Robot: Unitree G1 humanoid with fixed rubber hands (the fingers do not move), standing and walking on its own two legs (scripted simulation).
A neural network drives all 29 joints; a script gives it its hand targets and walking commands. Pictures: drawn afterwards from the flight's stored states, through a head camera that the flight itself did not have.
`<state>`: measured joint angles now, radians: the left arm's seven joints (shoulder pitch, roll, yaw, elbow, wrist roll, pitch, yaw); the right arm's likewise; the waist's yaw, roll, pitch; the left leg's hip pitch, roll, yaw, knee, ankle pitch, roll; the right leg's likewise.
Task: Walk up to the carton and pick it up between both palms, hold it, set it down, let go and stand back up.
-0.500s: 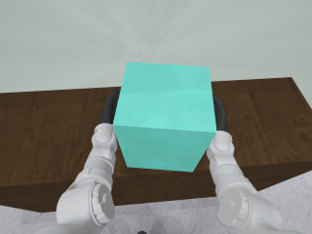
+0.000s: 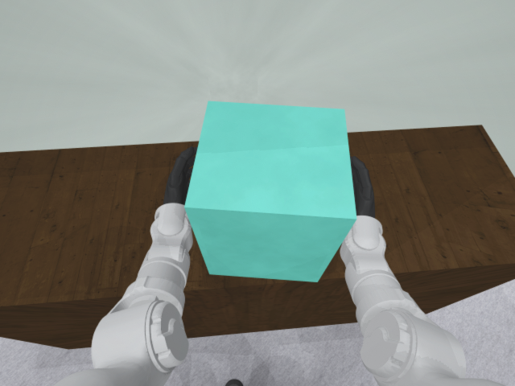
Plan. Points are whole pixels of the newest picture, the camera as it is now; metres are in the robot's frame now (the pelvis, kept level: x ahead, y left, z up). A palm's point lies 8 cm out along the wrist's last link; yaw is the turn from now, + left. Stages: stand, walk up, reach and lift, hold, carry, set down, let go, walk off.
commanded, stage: reach and lift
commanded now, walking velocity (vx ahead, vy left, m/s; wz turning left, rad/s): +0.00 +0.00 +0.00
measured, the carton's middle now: (268, 201) +0.40 +0.04 -0.01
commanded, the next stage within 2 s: none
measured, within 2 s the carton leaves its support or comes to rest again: leaves its support in 0.24 s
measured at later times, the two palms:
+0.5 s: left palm (180, 193) +0.39 +0.18 +0.02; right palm (363, 204) +0.39 -0.12 +0.02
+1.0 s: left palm (183, 186) +0.39 +0.17 +0.04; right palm (372, 202) +0.39 -0.13 +0.04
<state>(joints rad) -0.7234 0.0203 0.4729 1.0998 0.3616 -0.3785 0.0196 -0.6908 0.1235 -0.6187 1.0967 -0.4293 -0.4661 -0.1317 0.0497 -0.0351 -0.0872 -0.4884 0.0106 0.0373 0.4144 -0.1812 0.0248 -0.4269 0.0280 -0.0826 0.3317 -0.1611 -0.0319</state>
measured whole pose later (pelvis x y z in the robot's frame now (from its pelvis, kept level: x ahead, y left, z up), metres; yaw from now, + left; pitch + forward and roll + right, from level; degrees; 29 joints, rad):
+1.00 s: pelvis +0.00 -0.01 +0.00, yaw +0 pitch +17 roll -1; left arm -0.72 0.09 0.18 1.17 0.04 -0.45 0.08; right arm -0.67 0.01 -0.20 1.17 -0.10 -0.55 -0.23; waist 0.04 0.00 -0.20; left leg -0.57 0.03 0.04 0.44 -0.18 0.01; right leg -0.50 0.04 -0.09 0.35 -0.16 -0.04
